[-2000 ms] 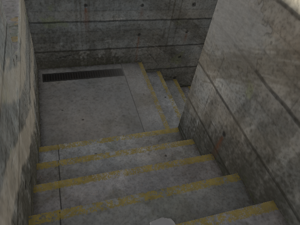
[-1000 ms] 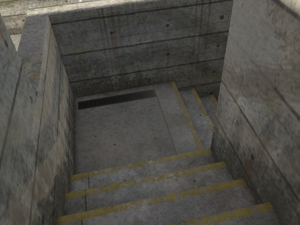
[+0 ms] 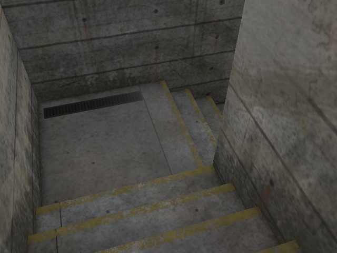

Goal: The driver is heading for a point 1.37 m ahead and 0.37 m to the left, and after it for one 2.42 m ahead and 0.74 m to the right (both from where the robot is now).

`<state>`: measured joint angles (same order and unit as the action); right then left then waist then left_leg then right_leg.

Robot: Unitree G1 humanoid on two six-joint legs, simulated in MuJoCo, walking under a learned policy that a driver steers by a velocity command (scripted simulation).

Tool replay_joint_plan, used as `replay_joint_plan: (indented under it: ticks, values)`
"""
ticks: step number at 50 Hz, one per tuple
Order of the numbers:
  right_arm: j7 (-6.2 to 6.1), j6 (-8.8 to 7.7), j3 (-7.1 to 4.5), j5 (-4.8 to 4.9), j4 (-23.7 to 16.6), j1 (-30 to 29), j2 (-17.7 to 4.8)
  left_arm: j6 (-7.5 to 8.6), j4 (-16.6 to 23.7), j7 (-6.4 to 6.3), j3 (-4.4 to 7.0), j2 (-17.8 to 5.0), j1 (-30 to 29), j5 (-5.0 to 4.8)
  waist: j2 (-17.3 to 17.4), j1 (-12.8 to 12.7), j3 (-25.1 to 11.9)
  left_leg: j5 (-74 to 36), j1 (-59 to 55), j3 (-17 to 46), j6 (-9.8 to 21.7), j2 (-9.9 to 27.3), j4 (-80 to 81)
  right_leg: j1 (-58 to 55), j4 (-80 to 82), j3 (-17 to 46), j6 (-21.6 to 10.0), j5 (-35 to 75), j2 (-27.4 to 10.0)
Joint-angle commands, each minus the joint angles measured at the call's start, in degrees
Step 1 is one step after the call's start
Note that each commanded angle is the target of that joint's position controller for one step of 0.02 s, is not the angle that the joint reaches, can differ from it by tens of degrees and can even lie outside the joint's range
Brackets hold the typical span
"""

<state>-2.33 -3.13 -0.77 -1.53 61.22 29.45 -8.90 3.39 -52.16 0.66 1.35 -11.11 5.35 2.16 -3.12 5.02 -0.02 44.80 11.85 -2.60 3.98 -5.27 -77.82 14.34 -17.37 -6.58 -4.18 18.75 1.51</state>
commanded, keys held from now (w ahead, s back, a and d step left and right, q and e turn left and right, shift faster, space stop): no key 0.52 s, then w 0.48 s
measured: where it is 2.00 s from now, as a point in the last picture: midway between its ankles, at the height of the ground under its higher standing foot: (164, 235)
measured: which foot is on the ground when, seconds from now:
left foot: down 0.00-0.00, up 0.02-0.50, down 0.52-1.00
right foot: down 0.00-0.52, up 0.54-1.00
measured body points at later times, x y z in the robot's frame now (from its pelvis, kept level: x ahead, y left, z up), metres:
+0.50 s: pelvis +0.17 +0.05 -0.17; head +0.16 +0.08 +0.28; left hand +0.08 +0.27 -0.33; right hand +0.25 -0.19 -0.30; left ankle +0.29 +0.15 -0.92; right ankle +0.05 -0.04 -0.78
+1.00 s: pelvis +0.26 +0.07 -0.23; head +0.23 +0.08 +0.22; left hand +0.43 +0.27 -0.34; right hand +0.22 -0.17 -0.38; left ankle +0.26 +0.15 -0.96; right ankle +0.39 -0.06 -0.86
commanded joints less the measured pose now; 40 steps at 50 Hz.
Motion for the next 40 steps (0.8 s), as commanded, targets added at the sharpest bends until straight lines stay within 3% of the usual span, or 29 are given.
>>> replay_joint_plan:
  ticks: [1, 2, 4, 5, 6, 7, 8, 9, 10, 11, 12, 13, 15, 16, 19, 23, 24, 25, 26, 27, 28, 30, 31, 32, 33, 36, 38, 39, 40]
  values:
    - [-1.41, 1.38, -0.92, 3.01, -0.92, 11.94, -3.24, 0.24, -6.95, 0.49, 2.55, -11.16, 29.57, 0.51, -3.15, -4.80, -9.76, 10.36, 39.28, 6.18, 1.15, -0.34, -33.59, -51.38, -20.66, 15.88, -6.21, 54.78, -23.97]
    - [-1.52, 1.15, -0.56, 2.30, -0.63, 13.34, -5.30, -0.38, -6.67, 1.05, 2.94, -11.72, 28.66, -1.29, -0.44, -5.62, -14.06, 4.55, 45.02, 10.39, 2.36, 2.87, -31.35, -51.16, -21.03, 17.68, -9.07, 47.08, -26.11]
    - [-0.67, 1.34, -1.56, 0.36, -3.26, 0.41, -8.69, -0.52, -4.63, -0.46, 2.08, -8.99, 20.10, -1.29, 6.78, -6.06, -8.78, -13.68, 44.08, 10.29, 2.03, 5.25, -20.23, -29.96, -11.73, 17.51, -13.07, 10.01, -22.76]
    - [-0.24, 1.65, -2.10, -1.58, -2.55, 0.60, -9.04, 0.30, -5.63, -0.65, 0.96, -5.89, 20.84, -1.52, 3.47, -4.35, -3.38, -19.64, 39.93, 12.30, 1.42, 6.46, -11.76, -18.81, -13.95, 18.27, -13.50, 21.11, -21.87]
    - [-0.03, 2.83, -1.26, -1.06, -3.26, -0.97, -4.87, 0.58, -5.60, -1.78, 0.53, -5.16, 16.46, -1.23, -0.95, -2.05, -0.68, -28.18, 32.86, 13.71, -2.07, 8.20, 4.60, -6.24, -10.73, 18.00, -15.22, 15.16, -22.64]
    - [-0.09, 3.79, -1.31, -2.02, -3.11, -4.25, -5.56, 0.52, -6.14, -2.20, -0.31, -3.46, 15.41, -1.23, 2.90, -1.64, 2.29, -30.91, 25.65, 12.15, -3.68, 8.42, 10.77, 3.21, -10.19, 16.89, -14.86, 15.71, -19.28]
    - [0.08, 4.67, -0.92, -1.90, -1.44, -2.50, -4.31, 0.56, -6.78, -2.58, -0.77, -2.94, 15.75, -1.12, 3.32, -0.83, -0.72, -31.47, 17.66, 8.97, -4.12, 7.34, 13.67, 6.20, -11.69, 13.94, -12.90, 22.13, -17.01]
    - [0.48, 5.07, -0.32, -0.97, 0.71, 3.06, -2.40, 0.56, -5.89, -2.50, -0.49, -5.15, 13.64, -0.70, -0.04, 1.76, -3.79, -35.66, 10.50, 4.43, -4.14, 5.96, 14.48, 9.57, -13.49, 9.88, -11.23, 23.19, -14.86]
    - [0.79, 5.07, -0.89, -0.13, 1.80, 2.66, -4.63, 0.68, -5.61, -2.09, -0.78, -4.12, 14.25, -1.38, -0.12, 1.50, -2.47, -40.84, 7.50, 4.03, -2.70, 5.39, 13.82, 11.38, -14.36, 7.89, -8.65, 23.59, -13.13]
    - [0.85, 4.59, -0.92, 0.18, 1.06, 0.33, -3.80, 0.69, -6.66, -1.50, -0.27, -5.01, 16.52, -1.89, 0.12, 0.71, -1.17, -47.33, 10.25, 3.28, -1.39, 4.92, 17.25, 10.04, -15.34, 5.75, -7.76, 13.61, -10.19]
    - [0.79, 3.86, -1.38, -0.72, -0.44, -6.23, -4.91, 1.05, -9.12, -1.81, -0.29, -4.48, 21.43, -2.04, -1.68, -3.20, 1.97, -51.38, 22.18, 7.72, -0.72, 6.18, 18.15, 1.68, -19.25, 10.98, -8.60, -0.76, -10.77]
    - [0.70, 2.89, -2.13, -0.46, -2.50, -11.30, -7.02, 1.25, -10.76, -2.40, -0.92, -2.78, 25.25, -1.93, -0.28, -5.23, 4.53, -49.80, 31.78, 11.05, -0.47, 6.55, 21.59, -5.00, -20.93, 14.41, -9.04, -5.13, -11.64]
    - [0.74, 1.58, -1.82, 0.08, -3.40, -13.52, -5.81, 1.09, -12.15, -3.02, -1.17, -3.13, 28.21, -0.67, -3.87, -7.21, 3.82, -47.94, 37.09, 14.26, -0.79, 7.05, 24.30, -9.87, -25.03, 19.68, -11.62, -6.13, -14.78]
    - [1.04, 1.21, -1.64, 0.10, -3.87, -14.79, -5.16, 0.89, -11.91, -3.36, -1.46, -2.42, 26.59, -0.65, 0.70, -6.63, 4.94, -57.04, 32.98, 12.72, -1.55, 6.98, 32.00, -4.21, -26.46, 17.08, -11.10, -11.47, -13.21]
    - [2.61, 1.67, -0.53, 0.23, -4.71, -17.67, -3.74, 0.17, -9.87, -3.49, -2.50, -2.36, 19.15, -1.14, -0.09, -5.32, 5.76, -65.74, 11.09, 7.36, -2.85, 7.12, 44.78, 13.05, -26.70, 13.51, -6.88, -29.67, -9.89]
    - [3.31, 1.86, -0.61, 1.86, -3.66, -14.63, -6.16, -2.32, -10.61, -4.62, -1.37, -5.45, 22.40, -0.59, 0.40, -7.47, 9.41, -63.30, 2.97, 3.87, -2.00, 9.97, 60.58, 12.10, -35.69, 14.54, -7.24, -25.15, -9.82]
    - [3.51, 1.77, -0.97, 2.17, -1.47, -9.12, -6.82, -2.93, -10.64, -4.87, -1.32, -5.30, 23.30, -0.33, 2.37, -6.21, 8.27, -65.45, -3.98, 2.24, -1.41, 10.88, 65.97, 13.09, -41.43, 13.71, -7.26, -25.32, -8.67]
    - [3.79, 2.00, -1.65, 1.21, 1.73, -1.32, -8.37, -3.42, -10.97, -4.41, -1.50, -4.71, 23.86, -0.10, 4.67, -4.22, 4.82, -64.92, -14.37, -0.28, -1.49, 9.44, 63.35, 16.05, -50.13, 11.49, -6.70, -26.74, -6.11]
    - [3.88, 1.74, -2.43, 1.96, 4.31, 5.58, -10.97, -3.48, -10.54, -4.12, -1.23, -4.07, 26.34, 0.46, 13.82, -1.94, 0.53, -81.29, -21.32, 4.76, -1.38, 14.35, 63.65, 19.96, -66.75, 7.85, -5.61, -48.33, -0.90]
    - [4.64, 1.98, -1.74, 2.12, 5.02, 8.53, -10.14, -3.41, -11.05, -4.11, -1.17, 0.08, 30.25, -1.97, 20.76, -3.20, -7.83, -100.02, -33.14, 8.02, 0.38, 20.68, 41.99, 32.81, -91.57, 3.20, -3.25, -79.64, 5.05]
    - [5.11, 2.03, -1.20, 3.55, 4.27, 7.30, -8.76, -3.11, -9.38, -4.34, -1.35, -0.27, 29.59, -3.30, 17.85, -3.47, -10.00, -82.54, -30.23, 13.41, 2.51, 23.50, 40.20, 40.04, -98.92, 4.57, -3.52, -78.94, 3.04]
    - [3.61, 3.07, -2.85, 3.80, 2.52, 3.44, -14.05, -3.28, -4.76, -3.70, -0.98, -4.09, 17.80, -0.74, 17.68, -1.16, -3.59, -11.21, -18.38, 29.99, 10.75, 28.17, 62.30, 52.59, -100.89, 2.44, -1.44, -61.85, 0.91]
    - [2.83, 3.34, -2.66, 3.06, 1.15, -0.04, -12.89, -3.95, -2.85, -3.23, -0.49, -5.77, 11.76, 0.86, 13.92, -1.34, 2.13, 1.04, -10.70, 30.38, 10.46, 26.57, 65.98, 53.82, -99.91, 2.61, -0.54, -56.74, -0.59]
    - [2.15, 3.03, -2.66, 0.61, -0.05, -2.16, -13.56, -4.87, -1.82, -2.84, -0.54, -4.46, 8.89, 1.43, 12.16, -1.83, 4.92, 1.35, -1.16, 28.00, 10.58, 24.46, 67.74, 49.45, -99.11, 3.03, 0.55, -49.88, -0.11]
    - [2.09, 2.85, -1.98, -0.04, -0.02, -3.33, -11.62, -5.50, -1.37, -2.51, -0.84, -2.75, 9.18, 1.08, 11.02, -3.90, 6.51, 0.97, 5.67, 25.71, 9.54, 22.53, 67.60, 46.88, -99.26, 3.25, 1.10, -48.34, 0.32]
    - [1.57, 1.52, 0.14, 0.95, -0.19, -6.10, -6.59, -5.52, 0.16, -1.52, -1.70, 0.63, 11.13, 0.47, 8.24, -8.38, 8.39, -1.76, 14.63, 19.46, 6.85, 16.62, 63.20, 48.24, -95.99, 6.50, 3.92, -37.87, 1.95]
    - [1.43, 0.41, 0.33, 1.29, -0.39, -4.77, -7.62, -5.20, 0.92, -1.62, -1.83, 0.35, 10.32, 0.61, 7.54, -8.08, 6.97, -2.64, 16.45, 19.88, 7.98, 16.96, 63.05, 48.26, -97.86, 6.93, 5.66, -34.41, 3.08]
    - [0.72, -0.19, 0.81, 2.13, -1.48, -7.77, -7.60, -4.81, 3.15, -1.36, -2.46, 1.01, 8.01, 0.30, 5.83, -10.32, 8.47, -3.23, 18.23, 19.84, 8.06, 18.02, 61.86, 48.61, -88.43, 9.15, 6.63, -28.61, 0.64]
    - [0.53, -0.51, 0.60, 2.10, -1.91, -6.35, -8.81, -5.05, 4.54, -1.20, -2.79, 0.99, 5.19, 0.70, 3.43, -8.89, 7.41, -2.05, 19.40, 19.60, 8.70, 17.47, 62.32, 47.24, -85.58, 6.75, 6.87, -25.45, 1.67]
Velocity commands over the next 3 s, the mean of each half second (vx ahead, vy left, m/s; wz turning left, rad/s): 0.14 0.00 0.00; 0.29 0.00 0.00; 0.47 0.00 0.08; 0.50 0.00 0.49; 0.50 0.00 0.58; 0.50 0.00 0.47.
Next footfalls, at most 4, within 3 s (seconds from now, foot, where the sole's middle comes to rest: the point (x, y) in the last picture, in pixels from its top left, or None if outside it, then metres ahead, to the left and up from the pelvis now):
0.52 left None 0.30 0.15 -1.00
1.18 right None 0.41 -0.08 -1.00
1.68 left None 0.67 0.05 -1.18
2.20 right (160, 216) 1.00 -0.03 -1.36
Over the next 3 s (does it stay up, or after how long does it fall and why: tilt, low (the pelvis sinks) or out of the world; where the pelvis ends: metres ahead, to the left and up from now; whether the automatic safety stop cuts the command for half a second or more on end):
stays up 1.17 0.26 -0.77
